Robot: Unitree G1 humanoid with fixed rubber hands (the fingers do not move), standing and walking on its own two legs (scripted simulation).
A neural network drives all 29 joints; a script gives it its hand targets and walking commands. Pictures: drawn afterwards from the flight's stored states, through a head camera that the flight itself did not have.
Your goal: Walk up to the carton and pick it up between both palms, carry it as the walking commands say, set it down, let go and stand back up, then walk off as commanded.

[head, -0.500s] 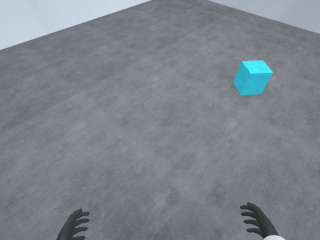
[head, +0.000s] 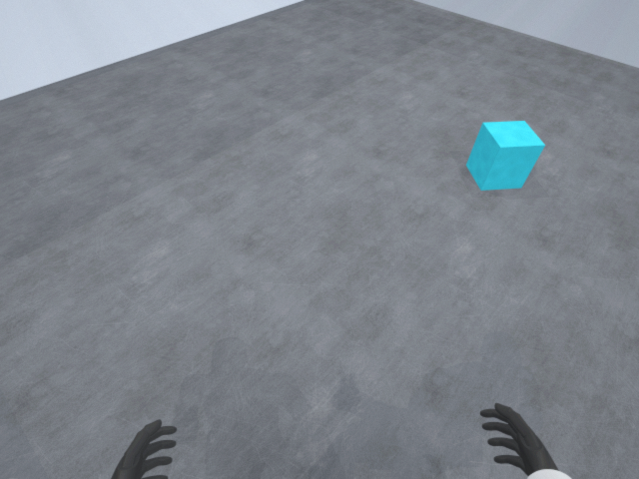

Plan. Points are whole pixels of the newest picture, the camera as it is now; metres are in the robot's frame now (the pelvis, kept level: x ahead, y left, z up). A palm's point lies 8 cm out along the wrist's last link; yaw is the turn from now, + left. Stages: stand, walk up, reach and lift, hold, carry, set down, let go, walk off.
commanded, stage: stand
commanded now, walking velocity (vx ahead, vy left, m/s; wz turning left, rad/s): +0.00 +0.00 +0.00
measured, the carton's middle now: (502, 155) +1.56 -0.95 -0.62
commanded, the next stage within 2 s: walk up in 1.32 s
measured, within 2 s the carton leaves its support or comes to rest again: neither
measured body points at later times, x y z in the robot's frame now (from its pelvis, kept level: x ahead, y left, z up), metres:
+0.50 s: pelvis -0.01 +0.00 +0.00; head +0.00 +0.00 +0.45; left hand +0.15 +0.24 -0.09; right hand +0.16 -0.28 -0.07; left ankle -0.01 +0.12 -0.71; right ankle +0.00 -0.12 -0.71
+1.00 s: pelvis -0.02 +0.00 +0.00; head -0.02 +0.00 +0.45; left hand +0.13 +0.24 -0.10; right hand +0.15 -0.28 -0.07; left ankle -0.01 +0.12 -0.71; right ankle +0.00 -0.12 -0.71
